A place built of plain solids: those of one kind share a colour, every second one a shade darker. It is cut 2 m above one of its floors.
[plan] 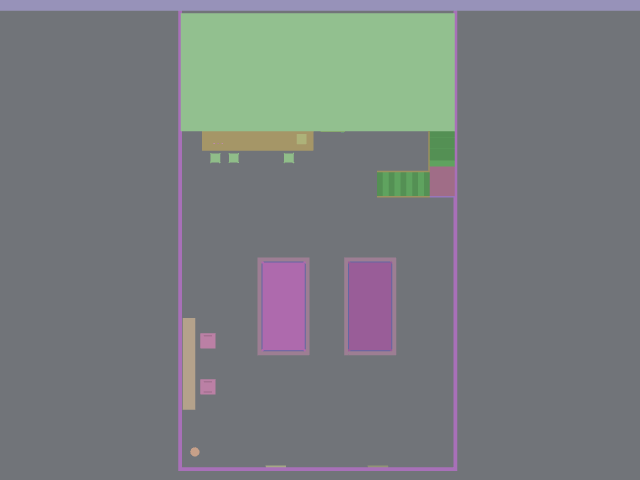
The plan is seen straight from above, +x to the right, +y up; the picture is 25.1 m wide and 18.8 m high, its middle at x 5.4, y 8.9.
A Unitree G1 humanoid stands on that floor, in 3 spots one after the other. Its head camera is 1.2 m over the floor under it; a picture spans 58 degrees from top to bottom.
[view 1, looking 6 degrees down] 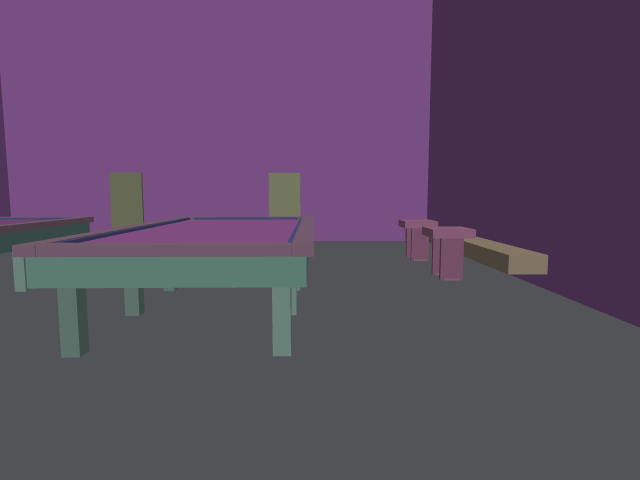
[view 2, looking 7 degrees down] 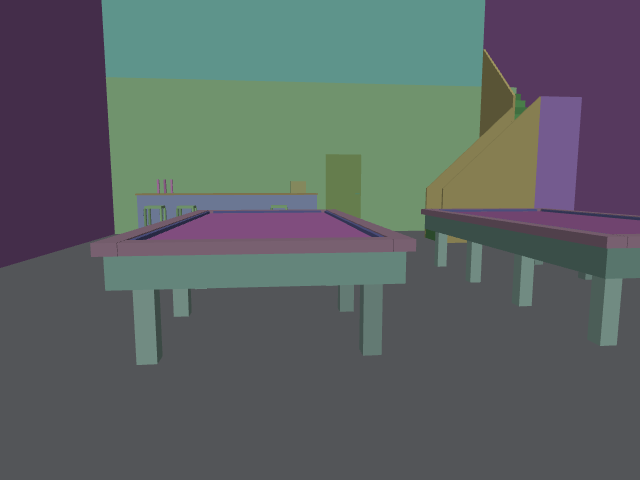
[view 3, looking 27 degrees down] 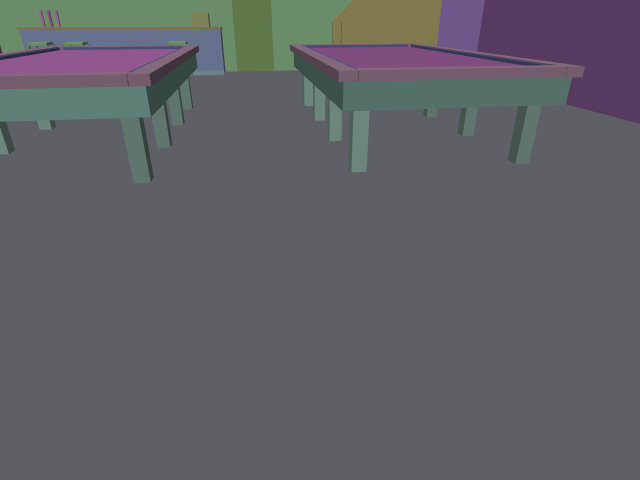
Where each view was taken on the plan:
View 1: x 2.96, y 11.15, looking -91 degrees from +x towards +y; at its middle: wall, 11.22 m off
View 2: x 4.07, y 1.65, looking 84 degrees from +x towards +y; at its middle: table_rail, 2.80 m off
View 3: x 5.67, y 1.00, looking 81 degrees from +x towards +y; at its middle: ground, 2.64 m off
